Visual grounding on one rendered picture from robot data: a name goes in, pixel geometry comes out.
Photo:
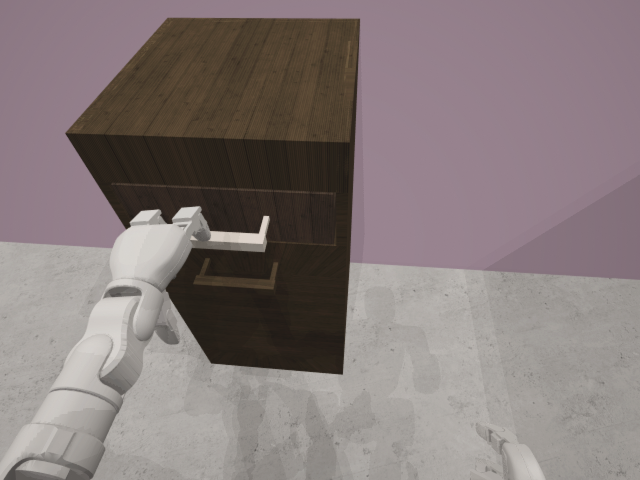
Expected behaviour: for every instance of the cabinet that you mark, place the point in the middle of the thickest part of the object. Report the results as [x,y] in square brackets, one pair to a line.
[256,103]

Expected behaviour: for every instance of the left robot forearm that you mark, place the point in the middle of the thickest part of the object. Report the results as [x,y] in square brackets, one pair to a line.
[64,440]

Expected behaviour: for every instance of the left robot hand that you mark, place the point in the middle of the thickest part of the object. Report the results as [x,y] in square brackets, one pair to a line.
[154,252]

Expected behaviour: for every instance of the handle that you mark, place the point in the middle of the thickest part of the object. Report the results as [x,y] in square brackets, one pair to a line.
[235,285]
[236,241]

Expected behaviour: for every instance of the drawer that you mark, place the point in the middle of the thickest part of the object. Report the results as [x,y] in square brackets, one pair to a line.
[295,216]

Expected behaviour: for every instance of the right robot hand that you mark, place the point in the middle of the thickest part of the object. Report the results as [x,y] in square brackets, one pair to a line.
[518,461]

